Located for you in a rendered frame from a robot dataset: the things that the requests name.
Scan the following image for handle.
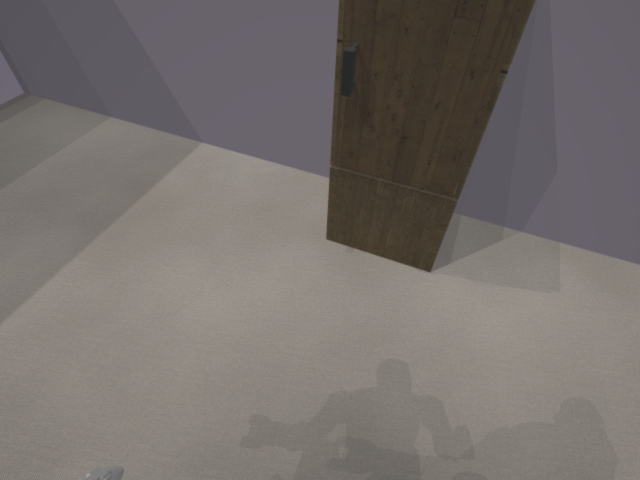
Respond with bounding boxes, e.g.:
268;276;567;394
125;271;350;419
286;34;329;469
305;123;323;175
341;43;359;97

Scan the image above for cupboard door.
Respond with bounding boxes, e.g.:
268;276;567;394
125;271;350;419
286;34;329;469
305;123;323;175
334;0;525;196

